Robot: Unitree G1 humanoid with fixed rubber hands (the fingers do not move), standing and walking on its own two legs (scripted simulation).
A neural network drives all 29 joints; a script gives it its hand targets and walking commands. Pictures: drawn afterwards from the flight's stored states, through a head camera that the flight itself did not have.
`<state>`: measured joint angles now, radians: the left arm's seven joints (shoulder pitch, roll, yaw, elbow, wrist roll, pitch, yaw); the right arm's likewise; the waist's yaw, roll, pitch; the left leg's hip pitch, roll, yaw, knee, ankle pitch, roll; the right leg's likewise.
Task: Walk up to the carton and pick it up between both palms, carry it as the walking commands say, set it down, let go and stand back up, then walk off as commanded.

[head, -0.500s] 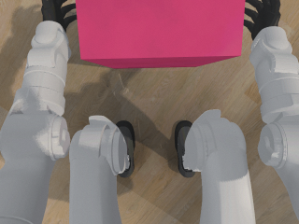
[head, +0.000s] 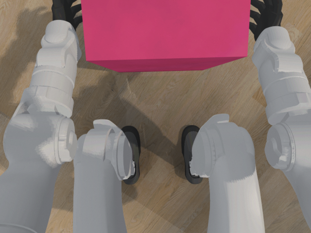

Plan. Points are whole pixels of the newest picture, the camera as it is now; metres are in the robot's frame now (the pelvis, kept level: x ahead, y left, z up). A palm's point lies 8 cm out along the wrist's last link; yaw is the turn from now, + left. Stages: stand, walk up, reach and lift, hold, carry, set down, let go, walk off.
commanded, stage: reach and lift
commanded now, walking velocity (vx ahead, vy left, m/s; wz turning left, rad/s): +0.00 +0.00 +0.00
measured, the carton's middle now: (162, 36) +0.51 -0.01 -0.23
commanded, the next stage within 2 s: none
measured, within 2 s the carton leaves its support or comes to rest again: leaves its support in 1.14 s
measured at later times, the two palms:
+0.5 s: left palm (74, 21) +0.53 +0.18 -0.16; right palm (251, 26) +0.51 -0.19 -0.16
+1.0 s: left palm (74, 18) +0.54 +0.18 -0.16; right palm (251, 24) +0.51 -0.19 -0.16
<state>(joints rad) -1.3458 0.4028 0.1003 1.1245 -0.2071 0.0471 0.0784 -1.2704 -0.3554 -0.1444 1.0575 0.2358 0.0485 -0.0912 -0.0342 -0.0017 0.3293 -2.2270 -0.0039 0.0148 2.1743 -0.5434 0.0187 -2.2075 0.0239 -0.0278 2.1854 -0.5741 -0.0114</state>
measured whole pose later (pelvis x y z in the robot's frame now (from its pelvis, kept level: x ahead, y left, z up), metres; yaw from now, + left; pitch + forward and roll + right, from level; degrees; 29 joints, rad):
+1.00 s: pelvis -0.01 +0.01 -0.01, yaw -1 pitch +35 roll -2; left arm -1.40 0.36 0.10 1.14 -0.20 0.11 0.10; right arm -1.32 -0.31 -0.16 1.05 0.21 0.13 -0.08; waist -0.03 0.02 0.29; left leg -2.30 -0.05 0.00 2.20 -0.51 0.01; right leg -2.28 0.05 -0.01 2.20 -0.54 0.02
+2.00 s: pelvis +0.01 +0.00 +0.07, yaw -1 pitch +45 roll -2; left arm -1.14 0.21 0.32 0.77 0.00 0.31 0.06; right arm -1.07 -0.18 -0.38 0.69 -0.01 0.34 -0.01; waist -0.02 0.02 -0.03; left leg -2.18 -0.10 -0.05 1.91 -0.51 -0.02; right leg -2.15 0.09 0.01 1.91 -0.53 0.03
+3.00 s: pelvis +0.04 +0.01 +0.20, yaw +0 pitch +40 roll -2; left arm -0.86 0.11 0.35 0.72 0.08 0.31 0.01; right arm -0.80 -0.08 -0.40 0.65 -0.05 0.34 0.03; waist -0.03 0.02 -0.19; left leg -1.74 -0.12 -0.09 1.51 -0.48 -0.02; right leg -1.71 0.10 0.05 1.50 -0.49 0.03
